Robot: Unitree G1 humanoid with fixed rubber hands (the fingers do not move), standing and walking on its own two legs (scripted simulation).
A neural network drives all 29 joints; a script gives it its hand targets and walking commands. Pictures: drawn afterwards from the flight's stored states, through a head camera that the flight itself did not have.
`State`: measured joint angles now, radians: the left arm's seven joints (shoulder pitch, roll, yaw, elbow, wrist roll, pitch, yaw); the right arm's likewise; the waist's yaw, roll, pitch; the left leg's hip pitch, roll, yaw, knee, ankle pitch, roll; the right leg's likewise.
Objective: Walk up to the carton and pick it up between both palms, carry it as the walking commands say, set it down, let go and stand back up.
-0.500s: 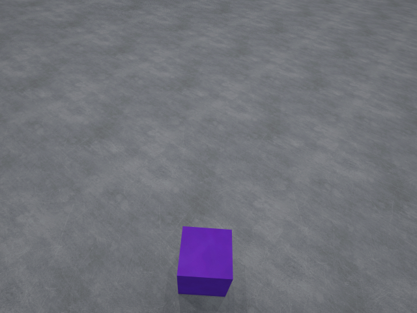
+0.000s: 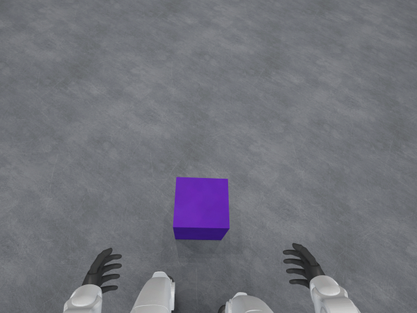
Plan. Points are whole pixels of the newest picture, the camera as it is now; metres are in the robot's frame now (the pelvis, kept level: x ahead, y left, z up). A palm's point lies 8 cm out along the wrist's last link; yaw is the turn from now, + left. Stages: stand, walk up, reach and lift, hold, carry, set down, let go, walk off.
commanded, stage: reach and lift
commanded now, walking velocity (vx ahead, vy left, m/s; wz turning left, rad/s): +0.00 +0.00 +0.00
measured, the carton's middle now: (200, 210) +0.47 -0.02 -0.62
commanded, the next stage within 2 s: none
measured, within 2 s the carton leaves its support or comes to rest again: neither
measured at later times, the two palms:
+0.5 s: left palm (117, 219) +0.31 +0.20 -0.16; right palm (294, 217) +0.31 -0.22 -0.13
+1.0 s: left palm (132, 168) +0.46 +0.19 -0.18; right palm (272, 171) +0.45 -0.19 -0.16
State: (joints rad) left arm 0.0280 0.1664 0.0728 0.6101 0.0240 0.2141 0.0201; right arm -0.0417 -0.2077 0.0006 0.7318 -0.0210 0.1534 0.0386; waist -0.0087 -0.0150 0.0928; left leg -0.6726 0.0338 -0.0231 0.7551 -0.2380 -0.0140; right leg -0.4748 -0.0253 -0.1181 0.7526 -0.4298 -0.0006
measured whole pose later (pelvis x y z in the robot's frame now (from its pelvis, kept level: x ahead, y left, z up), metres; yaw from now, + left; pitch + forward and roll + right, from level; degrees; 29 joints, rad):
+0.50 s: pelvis -0.03 +0.01 -0.04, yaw -2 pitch +23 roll -3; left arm -0.48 0.18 0.13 0.63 0.00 0.26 0.09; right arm -0.53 -0.23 -0.11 0.73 0.00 0.19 0.03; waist 0.00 -0.01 0.06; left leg -1.11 0.05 -0.02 0.94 -0.24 -0.01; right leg -0.93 -0.02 -0.10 0.98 -0.45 -0.01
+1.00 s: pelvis -0.04 +0.01 -0.07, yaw -7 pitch +40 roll -4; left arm -1.02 0.23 0.30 0.83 0.01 0.14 0.08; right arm -1.02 -0.24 -0.15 0.80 0.01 0.14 -0.06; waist 0.05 0.01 0.01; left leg -1.47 0.07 -0.02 0.96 -0.20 -0.01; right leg -1.32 0.02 -0.06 1.01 -0.39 0.00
